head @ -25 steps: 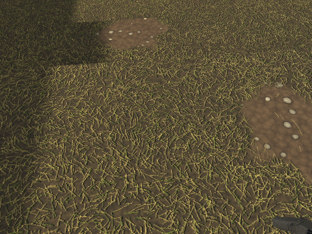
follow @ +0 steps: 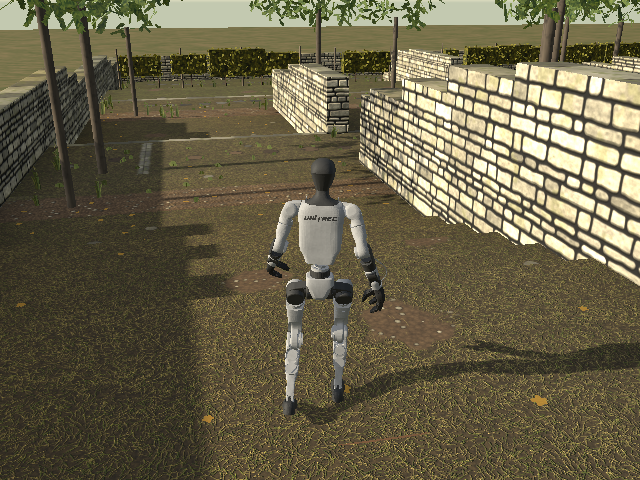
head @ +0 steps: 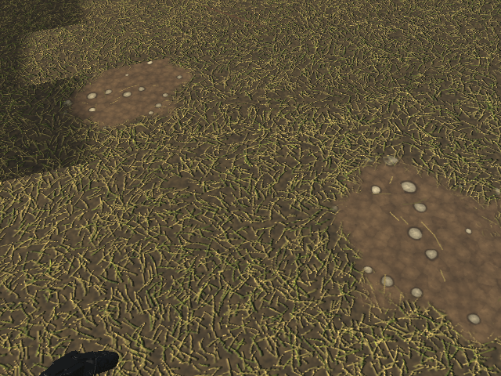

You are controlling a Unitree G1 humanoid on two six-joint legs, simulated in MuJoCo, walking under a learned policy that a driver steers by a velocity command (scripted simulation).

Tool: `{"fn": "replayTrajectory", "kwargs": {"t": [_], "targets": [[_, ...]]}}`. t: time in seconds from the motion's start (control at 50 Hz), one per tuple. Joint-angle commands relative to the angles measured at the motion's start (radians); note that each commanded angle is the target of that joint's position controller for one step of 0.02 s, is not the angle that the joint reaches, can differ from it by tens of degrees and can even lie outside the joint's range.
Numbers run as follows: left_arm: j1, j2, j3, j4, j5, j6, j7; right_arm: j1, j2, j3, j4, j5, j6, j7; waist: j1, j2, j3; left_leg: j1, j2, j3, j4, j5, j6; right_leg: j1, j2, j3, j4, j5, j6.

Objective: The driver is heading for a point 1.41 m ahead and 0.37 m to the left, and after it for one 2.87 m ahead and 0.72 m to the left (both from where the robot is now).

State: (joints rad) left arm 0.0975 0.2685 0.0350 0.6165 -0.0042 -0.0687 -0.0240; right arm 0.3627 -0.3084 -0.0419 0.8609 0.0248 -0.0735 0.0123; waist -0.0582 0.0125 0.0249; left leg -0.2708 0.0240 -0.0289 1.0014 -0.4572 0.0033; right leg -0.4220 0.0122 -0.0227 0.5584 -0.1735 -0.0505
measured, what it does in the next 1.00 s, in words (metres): walks ahead, turning left: left foot, then right foot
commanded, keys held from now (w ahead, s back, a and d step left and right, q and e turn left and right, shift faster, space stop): w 0.08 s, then w+q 0.78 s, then w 0.14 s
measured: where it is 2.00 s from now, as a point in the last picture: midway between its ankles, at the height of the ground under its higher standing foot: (149, 215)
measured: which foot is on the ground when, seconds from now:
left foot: up 0.00-0.44, down 0.46-0.94, up 0.96-1.00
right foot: down 0.00-0.48, up 0.50-0.90, down 0.92-1.00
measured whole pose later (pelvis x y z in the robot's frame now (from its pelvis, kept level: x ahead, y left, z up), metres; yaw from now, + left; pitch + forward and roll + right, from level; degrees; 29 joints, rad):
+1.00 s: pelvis +0.56 +0.08 +0.00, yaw +26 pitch +2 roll -1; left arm 0.11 0.27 0.04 0.68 0.02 -0.12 -0.02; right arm 0.36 -0.30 -0.06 0.76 -0.01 -0.04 0.00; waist -0.04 0.03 -0.01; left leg -0.26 -0.09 -0.19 0.99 -0.49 0.04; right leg -0.44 0.05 0.02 0.55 -0.17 -0.03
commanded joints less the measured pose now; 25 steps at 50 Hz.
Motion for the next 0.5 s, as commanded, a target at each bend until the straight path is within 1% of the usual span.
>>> {"fn": "replayTrajectory", "kwargs": {"t": [0.02,0.04,0.06,0.08,0.1,0.12,0.16,0.2,0.24,0.3,0.34,0.36,0.38,0.4,0.42,0.44,0.46,0.48,0.5], "targets": [[0.195,0.141,0.046,0.006,0.002,-0.001,0.001,-0.098,-0.121,-0.024,-0.117,-0.001,-0.036,0.001,0.114,-0.096,-0.092,-0.500,0.084,-0.027,0.198,0.088,0.014,0.456,-0.289,0.427,-0.296,-0.060,-0.201],[0.157,0.118,0.039,0.004,0.009,-0.008,-0.003,-0.093,-0.115,-0.028,-0.114,-0.013,-0.027,-0.001,0.080,-0.102,-0.062,-0.445,0.109,-0.035,0.148,0.138,0.008,0.368,-0.259,0.370,-0.327,0.024,-0.190],[0.135,0.113,0.038,0.006,0.010,-0.013,-0.005,-0.073,-0.096,-0.026,-0.106,-0.014,-0.016,0.000,0.055,-0.112,-0.053,-0.395,0.116,-0.035,0.127,0.169,0.001,0.309,-0.241,0.332,-0.357,0.070,-0.190],[0.131,0.116,0.041,0.013,0.008,-0.021,-0.005,-0.061,-0.075,-0.022,-0.100,-0.015,-0.007,-0.001,0.042,-0.112,-0.053,-0.371,0.116,-0.029,0.108,0.192,-0.008,0.276,-0.235,0.300,-0.378,0.120,-0.198],[0.131,0.123,0.044,0.024,0.007,-0.028,-0.003,-0.061,-0.063,-0.020,-0.099,-0.014,0.002,-0.002,0.033,-0.106,-0.047,-0.377,0.116,-0.029,0.086,0.225,-0.017,0.265,-0.235,0.256,-0.396,0.162,-0.202],[0.137,0.130,0.047,0.036,0.009,-0.034,0.000,-0.084,-0.058,-0.019,-0.104,-0.014,0.009,-0.004,0.034,-0.094,-0.034,-0.396,0.118,-0.033,0.051,0.268,-0.025,0.261,-0.234,0.219,-0.411,0.190,-0.202],[0.161,0.139,0.052,0.061,0.014,-0.038,0.008,-0.145,-0.048,-0.016,-0.119,-0.014,0.012,-0.002,0.052,-0.069,-0.011,-0.427,0.117,-0.046,-0.052,0.379,-0.030,0.274,-0.228,0.150,-0.426,0.222,-0.186],[0.177,0.148,0.054,0.080,0.015,-0.038,0.014,-0.200,-0.037,-0.012,-0.132,-0.009,0.009,0.006,0.074,-0.064,0.004,-0.412,0.097,-0.046,-0.169,0.489,-0.023,0.282,-0.213,0.079,-0.435,0.233,-0.159],[0.198,0.163,0.057,0.098,0.012,-0.038,0.019,-0.262,-0.028,-0.007,-0.152,-0.006,0.005,0.015,0.100,-0.059,0.022,-0.392,0.076,-0.030,-0.268,0.562,-0.013,0.297,-0.217,0.031,-0.446,0.223,-0.141],[0.244,0.175,0.062,0.135,0.004,-0.029,0.023,-0.343,-0.022,-0.003,-0.192,-0.003,0.004,0.030,0.133,-0.047,0.051,-0.417,0.062,-0.016,-0.355,0.571,0.008,0.389,-0.248,-0.008,-0.435,0.226,-0.129],[0.263,0.179,0.065,0.155,-0.001,-0.016,0.026,-0.381,-0.024,-0.002,-0.220,-0.004,0.003,0.043,0.142,-0.045,0.060,-0.447,0.053,-0.002,-0.391,0.513,0.028,0.470,-0.270,-0.026,-0.400,0.268,-0.117],[0.265,0.183,0.067,0.162,-0.004,-0.008,0.029,-0.392,-0.026,-0.003,-0.233,-0.005,0.003,0.049,0.141,-0.049,0.060,-0.451,0.046,0.013,-0.403,0.466,0.040,0.506,-0.280,-0.034,-0.372,0.323,-0.109],[0.261,0.190,0.070,0.164,-0.006,0.000,0.033,-0.392,-0.031,-0.005,-0.243,-0.006,0.003,0.055,0.132,-0.058,0.052,-0.435,0.032,0.036,-0.412,0.413,0.054,0.532,-0.285,-0.048,-0.332,0.423,-0.098],[0.248,0.204,0.073,0.161,-0.007,0.008,0.038,-0.372,-0.044,-0.012,-0.250,-0.008,0.004,0.059,0.113,-0.077,0.027,-0.382,0.003,0.070,-0.414,0.357,0.071,0.547,-0.282,-0.067,-0.270,0.599,-0.083],[0.240,0.220,0.077,0.157,-0.008,0.016,0.046,-0.322,-0.066,-0.024,-0.247,-0.010,0.007,0.059,0.082,-0.100,-0.021,-0.294,-0.035,0.107,-0.407,0.306,0.090,0.554,-0.275,-0.086,-0.177,0.790,-0.068],[0.226,0.225,0.077,0.151,-0.007,0.027,0.054,-0.200,-0.102,-0.047,-0.222,-0.009,0.010,0.056,0.012,-0.097,-0.094,-0.126,-0.079,0.132,-0.441,0.319,0.118,0.522,-0.250,-0.121,-0.007,0.905,-0.043],[0.231,0.211,0.069,0.139,-0.002,0.027,0.063,-0.036,-0.167,-0.080,-0.185,-0.005,0.014,0.041,-0.064,-0.061,-0.184,0.155,-0.063,0.057,-0.466,0.373,0.163,0.357,-0.213,-0.139,0.228,0.796,-0.005],[0.315,0.110,0.032,0.087,0.024,0.003,0.052,0.062,-0.292,-0.112,-0.180,-0.006,0.019,0.026,-0.035,0.162,-0.314,0.581,0.204,-0.421,-0.468,0.315,0.335,-0.096,-0.070,-0.138,0.631,0.201,0.066],[0.286,0.097,0.018,0.087,0.024,-0.036,0.035,0.070,-0.248,-0.094,-0.192,0.003,0.015,0.024,-0.041,0.177,-0.444,0.710,0.316,-0.806,-0.643,0.229,0.420,-0.290,0.053,0.066,0.805,-0.398,0.076]]}}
